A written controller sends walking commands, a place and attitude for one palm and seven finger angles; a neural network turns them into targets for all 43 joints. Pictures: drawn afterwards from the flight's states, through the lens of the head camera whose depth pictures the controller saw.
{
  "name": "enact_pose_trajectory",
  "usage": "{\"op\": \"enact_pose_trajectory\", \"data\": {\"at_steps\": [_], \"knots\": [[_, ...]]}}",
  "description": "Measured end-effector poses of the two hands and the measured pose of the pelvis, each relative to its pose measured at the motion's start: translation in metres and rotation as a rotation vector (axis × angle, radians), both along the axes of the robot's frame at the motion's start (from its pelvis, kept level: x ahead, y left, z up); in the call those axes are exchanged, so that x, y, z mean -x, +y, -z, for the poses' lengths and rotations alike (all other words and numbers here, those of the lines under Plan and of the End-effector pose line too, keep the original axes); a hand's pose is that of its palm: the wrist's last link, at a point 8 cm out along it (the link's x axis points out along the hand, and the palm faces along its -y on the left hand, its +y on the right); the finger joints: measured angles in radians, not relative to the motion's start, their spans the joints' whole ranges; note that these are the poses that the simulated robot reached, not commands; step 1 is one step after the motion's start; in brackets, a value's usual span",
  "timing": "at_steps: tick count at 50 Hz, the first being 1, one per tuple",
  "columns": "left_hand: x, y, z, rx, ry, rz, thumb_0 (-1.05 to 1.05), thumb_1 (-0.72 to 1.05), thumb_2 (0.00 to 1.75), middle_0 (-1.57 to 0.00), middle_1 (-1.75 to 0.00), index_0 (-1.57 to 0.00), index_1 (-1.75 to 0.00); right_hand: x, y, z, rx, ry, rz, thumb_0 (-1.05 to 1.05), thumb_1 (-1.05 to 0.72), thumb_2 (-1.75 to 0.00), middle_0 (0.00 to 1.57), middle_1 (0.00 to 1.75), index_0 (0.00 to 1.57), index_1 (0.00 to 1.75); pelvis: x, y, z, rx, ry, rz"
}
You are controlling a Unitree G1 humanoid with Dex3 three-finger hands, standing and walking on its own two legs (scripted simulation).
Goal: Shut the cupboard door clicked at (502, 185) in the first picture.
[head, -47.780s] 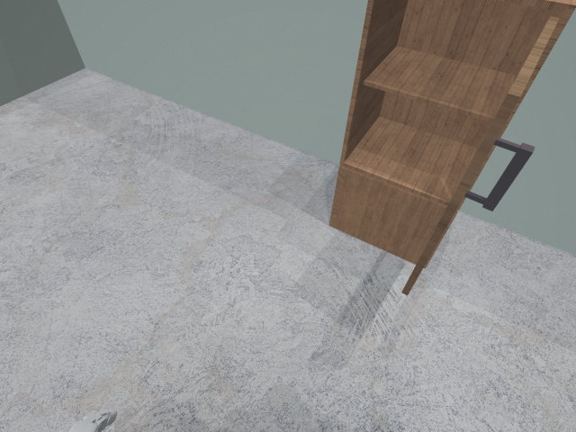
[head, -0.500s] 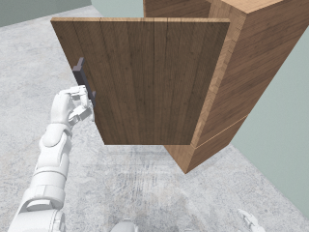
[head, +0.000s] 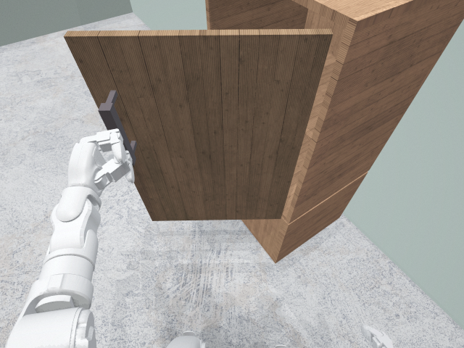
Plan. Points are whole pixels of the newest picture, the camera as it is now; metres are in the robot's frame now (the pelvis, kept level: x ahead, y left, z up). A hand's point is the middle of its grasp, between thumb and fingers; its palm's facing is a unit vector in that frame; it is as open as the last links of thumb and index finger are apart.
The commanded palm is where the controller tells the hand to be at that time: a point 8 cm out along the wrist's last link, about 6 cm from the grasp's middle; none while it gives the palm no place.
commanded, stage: push the door shut along its arc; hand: left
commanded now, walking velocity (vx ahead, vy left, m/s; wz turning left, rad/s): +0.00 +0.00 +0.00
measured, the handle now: (121, 130) +0.49 +0.23 +0.09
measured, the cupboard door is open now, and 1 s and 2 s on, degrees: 57 43 32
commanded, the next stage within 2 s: pull the fist back off the door in 1.86 s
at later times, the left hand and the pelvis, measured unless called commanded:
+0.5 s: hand (132, 139) +0.45 +0.19 +0.10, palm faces -0.10 -1.00 -0.01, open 3.2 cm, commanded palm +0.44 +0.24 +0.09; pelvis -0.01 +0.01 -0.01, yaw +0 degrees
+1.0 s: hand (156, 119) +0.51 +0.16 +0.10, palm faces -0.23 -0.97 -0.01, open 3.2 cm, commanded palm +0.51 +0.20 +0.09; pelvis -0.01 +0.02 -0.03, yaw -1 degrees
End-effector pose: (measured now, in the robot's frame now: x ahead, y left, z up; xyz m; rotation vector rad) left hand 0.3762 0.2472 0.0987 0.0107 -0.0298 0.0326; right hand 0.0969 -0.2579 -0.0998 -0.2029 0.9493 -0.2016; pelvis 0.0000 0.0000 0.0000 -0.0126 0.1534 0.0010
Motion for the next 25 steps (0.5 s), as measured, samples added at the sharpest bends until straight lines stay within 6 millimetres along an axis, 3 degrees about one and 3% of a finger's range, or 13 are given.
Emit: {"op": "enact_pose_trajectory", "data": {"at_steps": [7, 12, 25], "knots": [[-0.004, 0.001, 0.000, -0.009, 0.008, 0.028, 0.02, 0.90, 0.90, -1.30, -1.50, -1.30, -1.50, -0.008, 0.002, -0.002, 0.009, -0.021, -0.017, 0.01, -0.90, -0.90, 0.20, 0.30, 0.20, 0.30, 0.002, 0.001, 0.001, 0.005, 0.002, -0.008], [-0.022, -0.005, -0.004, -0.006, -0.006, 0.074, 0.02, 0.90, 0.90, -1.30, -1.50, -1.30, -1.50, -0.004, 0.002, 0.002, 0.021, 0.001, -0.020, 0.01, -0.90, -0.90, 0.20, 0.30, 0.20, 0.30, 0.005, 0.003, 0.005, 0.010, 0.014, -0.014], [-0.060, 0.002, -0.005, 0.002, 0.027, 0.129, 0.02, 0.90, 0.90, -1.32, -1.50, -1.32, -1.50, 0.047, 0.000, 0.015, 0.034, 0.142, 0.039, 0.01, -0.90, -0.90, 0.20, 0.30, 0.20, 0.30, 0.008, 0.008, 0.013, 0.020, 0.071, -0.007]]}}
